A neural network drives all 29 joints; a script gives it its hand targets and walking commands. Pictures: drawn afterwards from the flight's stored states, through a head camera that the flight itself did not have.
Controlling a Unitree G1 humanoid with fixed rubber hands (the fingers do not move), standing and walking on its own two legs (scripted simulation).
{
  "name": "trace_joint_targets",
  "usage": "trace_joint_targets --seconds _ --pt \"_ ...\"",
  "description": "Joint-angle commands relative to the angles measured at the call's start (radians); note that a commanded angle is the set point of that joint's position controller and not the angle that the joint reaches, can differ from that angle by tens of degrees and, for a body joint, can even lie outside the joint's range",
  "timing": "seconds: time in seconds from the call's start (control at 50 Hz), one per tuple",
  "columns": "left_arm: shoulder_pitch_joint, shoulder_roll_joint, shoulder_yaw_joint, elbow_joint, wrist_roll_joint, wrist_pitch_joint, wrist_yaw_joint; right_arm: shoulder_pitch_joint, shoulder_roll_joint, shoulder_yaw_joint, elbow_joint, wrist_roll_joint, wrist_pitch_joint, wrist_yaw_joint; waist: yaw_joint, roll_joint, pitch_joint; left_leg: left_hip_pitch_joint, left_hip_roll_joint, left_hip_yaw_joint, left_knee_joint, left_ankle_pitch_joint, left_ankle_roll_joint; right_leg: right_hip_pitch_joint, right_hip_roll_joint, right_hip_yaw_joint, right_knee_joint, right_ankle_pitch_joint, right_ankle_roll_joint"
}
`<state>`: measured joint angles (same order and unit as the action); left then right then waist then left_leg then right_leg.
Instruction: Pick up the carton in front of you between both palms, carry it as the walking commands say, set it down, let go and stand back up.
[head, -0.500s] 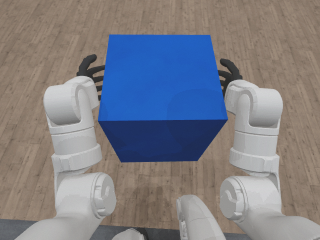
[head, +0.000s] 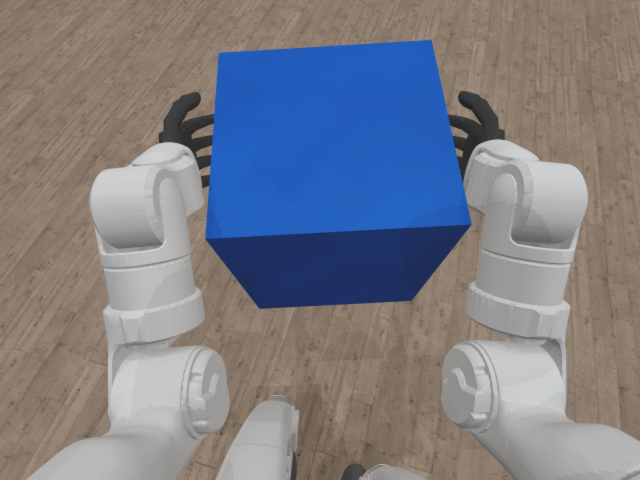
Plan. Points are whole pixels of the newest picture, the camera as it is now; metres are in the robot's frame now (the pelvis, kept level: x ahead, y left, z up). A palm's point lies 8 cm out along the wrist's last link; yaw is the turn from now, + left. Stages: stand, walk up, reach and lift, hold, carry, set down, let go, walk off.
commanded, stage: carry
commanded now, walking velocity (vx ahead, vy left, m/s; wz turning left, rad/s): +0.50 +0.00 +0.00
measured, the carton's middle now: (330, 197) +0.41 +0.04 +0.09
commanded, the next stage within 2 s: none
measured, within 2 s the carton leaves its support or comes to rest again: neither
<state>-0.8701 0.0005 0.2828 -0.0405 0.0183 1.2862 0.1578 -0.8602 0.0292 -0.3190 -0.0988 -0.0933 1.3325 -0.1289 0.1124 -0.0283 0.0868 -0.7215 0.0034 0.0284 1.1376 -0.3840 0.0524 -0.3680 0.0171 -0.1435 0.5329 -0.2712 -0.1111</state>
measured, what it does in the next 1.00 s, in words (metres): walks ahead: left foot, then right foot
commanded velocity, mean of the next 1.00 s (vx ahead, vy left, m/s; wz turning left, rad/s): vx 0.50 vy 0.00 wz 0.00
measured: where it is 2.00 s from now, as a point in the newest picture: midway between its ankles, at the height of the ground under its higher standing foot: (356, 165)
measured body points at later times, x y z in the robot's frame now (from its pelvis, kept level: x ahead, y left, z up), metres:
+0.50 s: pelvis +0.30 +0.03 +0.01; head +0.35 +0.04 +0.46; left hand +0.70 +0.14 +0.11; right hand +0.66 -0.16 +0.11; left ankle +0.27 +0.10 -0.73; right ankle +0.38 -0.12 -0.69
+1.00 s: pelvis +0.62 +0.00 +0.00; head +0.60 +0.00 +0.45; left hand +0.91 +0.15 +0.10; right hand +0.90 -0.16 +0.10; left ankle +0.75 +0.11 -0.72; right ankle +0.49 -0.10 -0.73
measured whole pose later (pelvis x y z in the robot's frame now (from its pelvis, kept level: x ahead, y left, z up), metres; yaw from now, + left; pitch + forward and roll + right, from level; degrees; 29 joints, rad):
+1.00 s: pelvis +0.62 +0.00 +0.00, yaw -1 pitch +4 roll +1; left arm -0.19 -0.14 0.12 -0.34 0.11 1.21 0.09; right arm -0.16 0.13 -0.11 -0.37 -0.11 1.22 -0.10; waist 0.02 -0.01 -0.15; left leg -0.50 0.06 0.17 0.49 -0.12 0.00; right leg -0.02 -0.06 -0.17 0.34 -0.38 0.02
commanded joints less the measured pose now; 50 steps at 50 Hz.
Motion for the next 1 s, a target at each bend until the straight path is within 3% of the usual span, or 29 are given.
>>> trace_joint_targets --seconds 0.0,0.1,0.14,0.16,0.18,0.2,0.22,0.24,0.28,0.32,0.38,0.46,0.54,0.58,0.6,0.62,0.64,0.66,0.68,0.7,0.72,0.74,0.76,0.86,0.92,0.98 --pt "-0.753 -1.033 -0.688 -0.025 -0.48 0.04 -0.282 -0.614 0.826 0.608 0.08 0.285 -0.014 0.157 -0.032 -0.075 -0.616 -0.033 0.019 0.016 -0.229 0.122 -0.003 0.541 -0.254 0.293 -0.085 0.626 -0.122" --pt "-0.713 -1.018 -0.602 0.174 -0.42 0.051 -0.299 -0.68 0.877 0.596 0.196 0.329 0.008 0.18 -0.034 -0.116 -0.488 0.129 -0.033 0.114 -0.526 0.302 0.007 0.455 -0.194 0.152 -0.079 0.677 -0.061" --pt "-0.705 -1.019 -0.567 0.227 -0.402 0.05 -0.295 -0.7 0.908 0.587 0.243 0.362 0.013 0.194 -0.072 -0.126 -0.491 0.287 -0.062 0.158 -0.646 0.341 0.025 0.427 -0.176 0.094 0.027 0.788 -0.019" --pt "-0.702 -1.024 -0.55 0.248 -0.393 0.048 -0.291 -0.7 0.923 0.577 0.268 0.377 0.012 0.201 -0.111 -0.106 -0.529 0.467 -0.069 0.177 -0.694 0.367 0.036 0.353 -0.157 0.053 0.132 0.757 0.013" --pt "-0.714 -1.022 -0.538 0.266 -0.381 0.046 -0.289 -0.697 0.936 0.565 0.293 0.39 0.009 0.208 -0.158 -0.051 -0.579 0.686 0.023 0.07 -0.677 0.34 0.058 0.198 -0.143 0.045 0.273 0.547 0.049" --pt "-0.714 -1.023 -0.523 0.289 -0.374 0.047 -0.288 -0.704 0.933 0.547 0.308 0.398 0.007 0.214 -0.176 0.121 -0.634 0.869 0.281 -0.302 -0.664 0.387 0.121 -0.026 -0.077 0.037 0.497 0.171 0.086" --pt "-0.725 -1.036 -0.506 0.293 -0.36 0.048 -0.283 -0.724 0.946 0.538 0.323 0.407 -0.004 0.216 -0.189 0.346 -0.648 1.011 0.391 -0.63 -0.761 0.391 0.259 -0.306 0.073 0.105 0.728 -0.248 0.095" --pt "-0.744 -1.049 -0.495 0.289 -0.348 0.044 -0.278 -0.732 0.992 0.543 0.31 0.425 -0.009 0.221 -0.178 0.272 -0.626 0.996 0.388 -0.609 -0.767 0.344 0.261 -0.387 0.011 0.17 0.814 -0.25 0.074" --pt "-0.735 -1.091 -0.481 0.277 -0.336 0.032 -0.269 -0.804 1.077 0.569 0.235 0.475 -0.027 0.238 -0.176 0.074 -0.558 0.862 0.328 -0.433 -0.782 0.383 0.192 -0.39 -0.055 0.175 0.743 -0.148 0.069" --pt "-0.707 -1.121 -0.482 0.248 -0.326 0.014 -0.255 -0.868 1.139 0.605 0.16 0.52 -0.046 0.245 -0.163 0.071 -0.557 0.786 0.295 -0.327 -0.817 0.389 0.151 -0.328 -0.083 0.165 0.623 -0.088 0.084" --pt "-0.618 -1.146 -0.509 0.215 -0.301 -0.011 -0.234 -0.829 1.183 0.635 0.109 0.538 -0.068 0.248 -0.164 0.126 -0.585 0.819 0.279 -0.231 -0.837 0.456 0.149 -0.308 -0.07 0.116 0.463 -0.071 0.11" --pt "-0.462 -1.18 -0.574 0.172 -0.272 -0.041 -0.228 -0.645 1.203 0.669 0.094 0.495 -0.094 0.257 -0.15 0.163 -0.569 0.877 0.237 -0.093 -0.831 0.659 0.104 -0.25 -0.054 0.044 0.152 0.075 0.122" --pt "-0.37 -1.216 -0.692 0.048 -0.297 -0.071 -0.245 -0.445 1.18 0.725 0.024 0.431 -0.122 0.258 -0.149 0.194 -0.544 0.918 0.197 0.027 -0.775 0.809 0.06 -0.129 -0.009 -0.032 -0.08 0.234 0.123" --pt "-0.303 -1.216 -0.745 -0.028 -0.312 -0.081 -0.258 -0.33 1.145 0.76 -0.038 0.399 -0.132 0.255 -0.131 0.176 -0.591 0.869 0.166 0.106 -0.619 0.889 0.018 0.102 0.016 -0.085 -0.221 0.315 0.109" --pt "-0.252 -1.209 -0.764 -0.051 -0.312 -0.084 -0.265 -0.267 1.127 0.781 -0.059 0.387 -0.133 0.254 -0.123 0.157 -0.622 0.737 0.151 0.123 -0.518 0.825 -0.013 0.304 -0.025 -0.054 -0.21 0.313 0.083" --pt "-0.174 -1.199 -0.771 -0.066 -0.31 -0.085 -0.273 -0.225 1.106 0.8 -0.08 0.378 -0.134 0.256 -0.095 0.076 -0.678 0.546 0.146 0.102 -0.362 0.54 -0.039 0.524 -0.187 0.129 -0.149 0.33 0.041" --pt "-0.116 -1.149 -0.769 -0.062 -0.28 -0.092 -0.274 -0.188 1.129 0.82 -0.096 0.383 -0.125 0.26 -0.083 -0.151 -0.767 0.22 0.051 0.084 -0.12 0.243 -0.072 0.816 -0.411 0.483 -0.101 0.427 -0.113" --pt "-0.059 -1.152 -0.782 -0.074 -0.282 -0.098 -0.279 -0.14 1.114 0.832 -0.11 0.379 -0.123 0.268 -0.083 -0.256 -0.719 -0.008 -0.018 0.034 0.013 -0.127 -0.074 0.859 -0.444 0.609 -0.159 0.484 -0.178" --pt "-0.049 -1.149 -0.798 -0.134 -0.288 -0.102 -0.285 -0.116 1.12 0.853 -0.127 0.385 -0.131 0.273 -0.084 -0.182 -0.676 -0.066 0.027 -0.015 0.084 -0.147 -0.058 0.824 -0.439 0.543 -0.162 0.519 -0.16" --pt "-0.05 -1.16 -0.819 -0.191 -0.295 -0.107 -0.293 -0.106 1.12 0.861 -0.153 0.385 -0.141 0.278 -0.085 -0.072 -0.639 -0.065 0.063 -0.032 0.042 -0.096 -0.052 0.758 -0.414 0.468 -0.176 0.54 -0.12" --pt "-0.036 -1.165 -0.842 -0.239 -0.301 -0.111 -0.299 -0.068 1.13 0.883 -0.174 0.386 -0.149 0.28 -0.089 -0.022 -0.589 -0.04 0.087 -0.029 -0.052 -0.04 -0.054 0.677 -0.39 0.398 -0.207 0.507 -0.076" --pt "-0.025 -1.16 -0.864 -0.283 -0.309 -0.114 -0.304 -0.034 1.127 0.899 -0.199 0.386 -0.158 0.28 -0.093 -0.027 -0.563 0.009 0.094 -0.02 -0.154 -0.014 -0.062 0.61 -0.364 0.33 -0.24 0.457 -0.044" --pt "0.006 -1.146 -0.879 -0.314 -0.313 -0.117 -0.309 0.003 1.12 0.913 -0.227 0.381 -0.166 0.278 -0.095 -0.067 -0.559 0.058 0.079 0.006 -0.216 0.007 -0.07 0.572 -0.343 0.278 -0.254 0.449 -0.031" --pt "0.229 -1.08 -0.874 -0.353 -0.329 -0.092 -0.334 0.191 1.065 0.93 -0.317 0.36 -0.153 0.259 -0.096 -0.143 -0.471 0.165 0.049 0.11 -0.518 0.181 -0.076 0.46 -0.27 0.11 -0.288 0.402 -0.014" --pt "0.273 -1.015 -0.864 -0.334 -0.314 -0.068 -0.34 0.229 1.001 0.924 -0.304 0.36 -0.122 0.266 -0.089 -0.144 -0.401 0.231 0.036 0.156 -0.626 0.284 -0.064 0.409 -0.259 0.066 -0.278 0.388 0.007" --pt "0.263 -0.967 -0.859 -0.311 -0.3 -0.044 -0.339 0.236 0.954 0.905 -0.272 0.363 -0.095 0.28 -0.105 -0.109 -0.36 0.402 0.017 0.215 -0.696 0.283 -0.044 0.319 -0.236 0.017 -0.17 0.306 0.044"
